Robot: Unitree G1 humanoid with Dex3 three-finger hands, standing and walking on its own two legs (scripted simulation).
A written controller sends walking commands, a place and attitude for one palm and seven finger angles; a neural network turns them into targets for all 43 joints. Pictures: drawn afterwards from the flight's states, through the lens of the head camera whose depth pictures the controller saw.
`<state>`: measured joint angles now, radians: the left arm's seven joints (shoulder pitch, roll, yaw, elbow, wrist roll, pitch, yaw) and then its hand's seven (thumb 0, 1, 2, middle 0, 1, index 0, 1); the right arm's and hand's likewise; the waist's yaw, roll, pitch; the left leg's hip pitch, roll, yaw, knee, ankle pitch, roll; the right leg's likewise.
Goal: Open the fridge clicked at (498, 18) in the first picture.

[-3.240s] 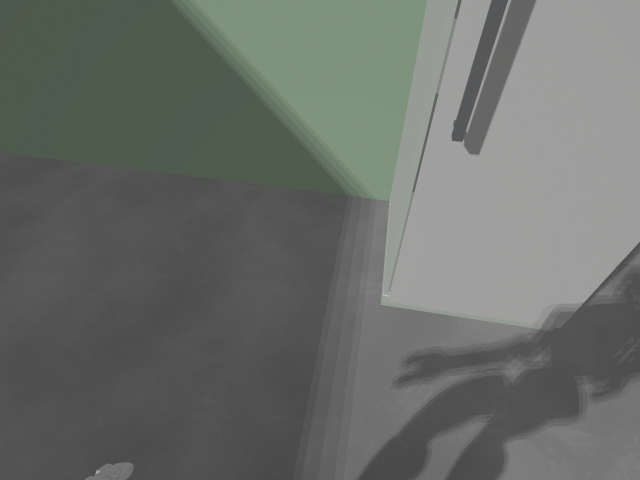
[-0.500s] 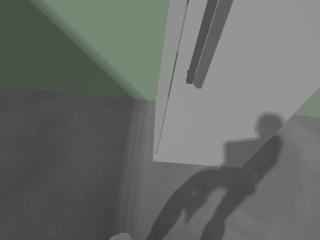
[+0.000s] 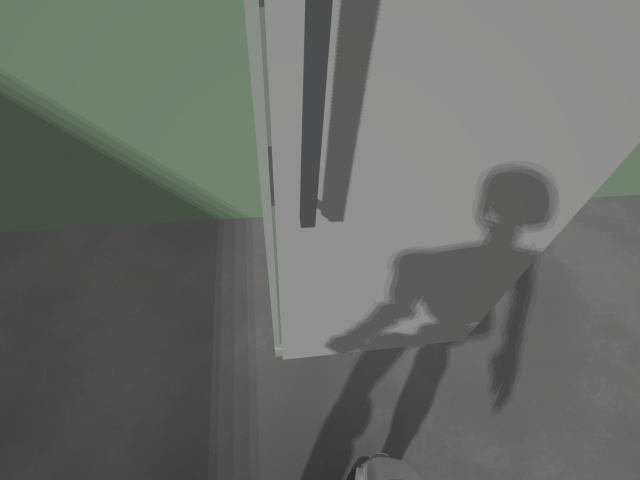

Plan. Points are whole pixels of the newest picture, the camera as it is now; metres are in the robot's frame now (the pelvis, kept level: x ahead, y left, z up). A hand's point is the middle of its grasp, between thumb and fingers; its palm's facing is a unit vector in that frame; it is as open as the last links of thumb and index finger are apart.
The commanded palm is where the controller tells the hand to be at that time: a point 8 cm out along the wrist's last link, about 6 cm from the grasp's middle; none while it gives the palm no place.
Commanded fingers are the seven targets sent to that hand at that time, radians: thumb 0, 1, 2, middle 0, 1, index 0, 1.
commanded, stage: come to a stop and stand still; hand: left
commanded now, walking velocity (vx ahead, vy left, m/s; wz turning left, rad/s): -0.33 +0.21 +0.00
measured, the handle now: (312, 52) +0.48 +0.02 +0.27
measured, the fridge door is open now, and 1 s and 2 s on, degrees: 0 0 0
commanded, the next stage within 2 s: look again from close up in 1.46 s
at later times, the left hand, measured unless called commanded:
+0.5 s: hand out of the picture +0.03 +0.23 -0.19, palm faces +0.11 -0.97 -0.22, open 7.4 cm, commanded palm none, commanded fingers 0.00 0.90 0.90 -0.20 -0.30 -0.20 -0.30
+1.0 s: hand out of the picture -0.01 +0.20 -0.17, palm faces -0.01 -0.98 -0.17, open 7.4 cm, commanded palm none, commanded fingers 0.00 0.90 0.90 -0.20 -0.30 -0.20 -0.30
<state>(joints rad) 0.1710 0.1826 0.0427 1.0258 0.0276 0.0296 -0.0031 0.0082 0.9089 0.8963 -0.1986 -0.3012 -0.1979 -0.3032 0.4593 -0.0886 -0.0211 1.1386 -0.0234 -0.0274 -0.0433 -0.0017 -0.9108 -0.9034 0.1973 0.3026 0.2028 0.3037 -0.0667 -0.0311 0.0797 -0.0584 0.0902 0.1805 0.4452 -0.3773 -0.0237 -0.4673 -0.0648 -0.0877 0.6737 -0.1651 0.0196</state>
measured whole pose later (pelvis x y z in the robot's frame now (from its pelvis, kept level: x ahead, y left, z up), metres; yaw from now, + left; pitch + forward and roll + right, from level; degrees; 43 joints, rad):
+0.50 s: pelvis -0.04 +0.03 -0.02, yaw +2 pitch -1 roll -1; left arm 0.19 0.22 0.06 0.98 0.03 0.06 0.03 0.01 0.90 0.90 -0.21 -0.30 -0.21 -0.30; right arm 0.17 -0.20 -0.06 0.96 -0.02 0.01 -0.01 0.00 -0.91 -0.90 0.19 0.30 0.20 0.30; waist 0.03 -0.05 0.01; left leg -0.23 0.02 0.04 0.64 -0.41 -0.01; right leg -0.45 -0.11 -0.08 0.60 -0.21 0.03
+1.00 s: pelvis -0.03 +0.02 +0.01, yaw +0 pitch +1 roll -1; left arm 0.23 0.17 0.05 1.09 0.02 0.05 0.01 0.01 0.91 0.90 -0.20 -0.30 -0.20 -0.30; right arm 0.41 -0.10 -0.03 1.17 -0.02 0.00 -0.06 0.00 -0.90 -0.90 0.20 0.30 0.20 0.30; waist -0.05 -0.02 0.05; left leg -0.15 0.04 0.07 0.41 -0.27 0.00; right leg -0.27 -0.03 -0.04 0.62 -0.34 0.03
